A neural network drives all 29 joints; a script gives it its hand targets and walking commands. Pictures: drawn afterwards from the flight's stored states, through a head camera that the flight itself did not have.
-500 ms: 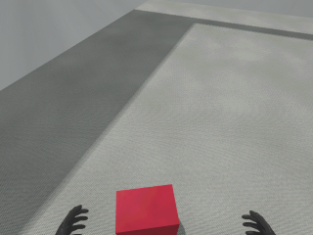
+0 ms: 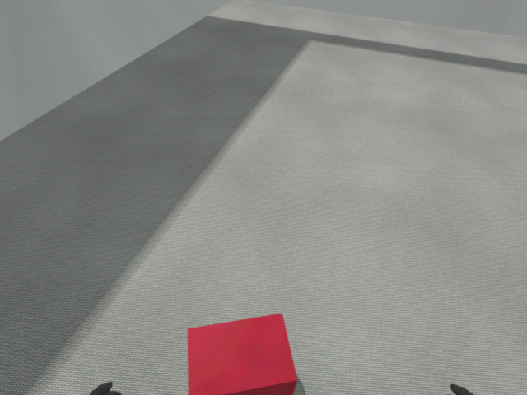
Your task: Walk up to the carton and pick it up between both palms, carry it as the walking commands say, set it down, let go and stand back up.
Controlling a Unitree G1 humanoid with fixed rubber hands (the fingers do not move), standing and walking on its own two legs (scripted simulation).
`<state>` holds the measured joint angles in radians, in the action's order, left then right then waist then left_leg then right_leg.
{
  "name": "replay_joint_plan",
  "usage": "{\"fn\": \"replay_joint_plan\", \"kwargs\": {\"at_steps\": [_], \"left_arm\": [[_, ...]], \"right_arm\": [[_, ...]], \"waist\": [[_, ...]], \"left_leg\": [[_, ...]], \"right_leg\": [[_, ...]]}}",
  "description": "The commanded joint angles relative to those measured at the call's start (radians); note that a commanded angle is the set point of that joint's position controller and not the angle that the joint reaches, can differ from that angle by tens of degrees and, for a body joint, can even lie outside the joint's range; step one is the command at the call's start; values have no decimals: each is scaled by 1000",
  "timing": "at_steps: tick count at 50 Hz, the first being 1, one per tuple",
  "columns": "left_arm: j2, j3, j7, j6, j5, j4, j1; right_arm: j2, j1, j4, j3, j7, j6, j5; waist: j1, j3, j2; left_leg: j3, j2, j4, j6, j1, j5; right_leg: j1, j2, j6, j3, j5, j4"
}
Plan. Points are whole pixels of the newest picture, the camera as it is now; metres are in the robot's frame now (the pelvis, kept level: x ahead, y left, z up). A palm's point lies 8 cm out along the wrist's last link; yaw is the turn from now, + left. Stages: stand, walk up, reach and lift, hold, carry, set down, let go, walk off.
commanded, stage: stand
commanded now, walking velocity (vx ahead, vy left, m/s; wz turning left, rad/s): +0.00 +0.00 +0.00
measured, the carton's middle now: (240, 367) +0.38 +0.08 -0.65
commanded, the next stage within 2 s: none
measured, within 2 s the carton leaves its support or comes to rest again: neither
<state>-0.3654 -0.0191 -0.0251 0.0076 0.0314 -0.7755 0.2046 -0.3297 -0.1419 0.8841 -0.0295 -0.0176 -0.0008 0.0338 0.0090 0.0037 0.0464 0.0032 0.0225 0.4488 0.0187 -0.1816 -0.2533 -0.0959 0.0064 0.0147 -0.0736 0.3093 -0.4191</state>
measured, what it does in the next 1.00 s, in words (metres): stands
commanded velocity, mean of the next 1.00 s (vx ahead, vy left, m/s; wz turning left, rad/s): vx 0.00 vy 0.00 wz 0.00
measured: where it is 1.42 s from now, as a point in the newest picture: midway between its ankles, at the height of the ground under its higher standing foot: outside the picture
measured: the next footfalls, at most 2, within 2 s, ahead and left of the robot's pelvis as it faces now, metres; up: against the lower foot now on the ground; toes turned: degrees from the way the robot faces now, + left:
none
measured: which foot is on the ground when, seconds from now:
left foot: down 0.00-1.00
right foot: down 0.00-1.00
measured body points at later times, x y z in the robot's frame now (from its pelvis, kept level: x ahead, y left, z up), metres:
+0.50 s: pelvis -0.02 +0.00 +0.00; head -0.02 +0.01 +0.45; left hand +0.09 +0.31 -0.12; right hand +0.09 -0.31 -0.10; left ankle -0.01 +0.11 -0.74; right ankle -0.05 -0.13 -0.74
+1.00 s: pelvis -0.02 +0.00 +0.01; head -0.03 +0.01 +0.46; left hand +0.07 +0.31 -0.12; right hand +0.08 -0.32 -0.10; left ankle -0.01 +0.11 -0.74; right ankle -0.05 -0.13 -0.74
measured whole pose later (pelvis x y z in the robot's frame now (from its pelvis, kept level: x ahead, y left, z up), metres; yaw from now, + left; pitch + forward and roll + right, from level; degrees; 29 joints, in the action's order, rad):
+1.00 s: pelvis -0.02 +0.00 +0.01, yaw +1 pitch -3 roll +0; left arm -0.40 0.00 -0.02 -0.01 0.02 -0.98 0.16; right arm -0.38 -0.11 1.04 -0.01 -0.01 -0.01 0.02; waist 0.01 0.03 0.02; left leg -0.02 0.02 0.37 0.01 -0.15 -0.18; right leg -0.06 0.01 0.01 -0.05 0.24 -0.34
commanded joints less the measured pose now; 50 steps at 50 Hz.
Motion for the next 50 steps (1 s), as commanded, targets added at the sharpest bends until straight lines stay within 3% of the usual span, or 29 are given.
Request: {"fn": "replay_joint_plan", "kwargs": {"at_steps": [1,26,50], "left_arm": [[-144,-30,-5,-15,-1,35,-16],[-179,-17,0,-24,-6,-102,-42],[-192,-17,5,-27,-11,-165,-67]], "right_arm": [[-178,37,-33,-36,-4,-13,-3],[-208,66,80,-22,3,-11,-12],[-224,72,118,-13,4,-15,-18]], "waist": [[-2,-45,-46],[1,4,-43],[-2,4,-44]], "left_leg": [[-103,-115,-57,-6,83,323],[-120,-123,-121,-1,79,182],[-132,-130,-130,8,83,204]], "right_leg": [[-48,-80,-7,-45,-294,45],[-50,-98,-18,-61,-193,119],[-31,-108,-23,-56,-197,140]]}}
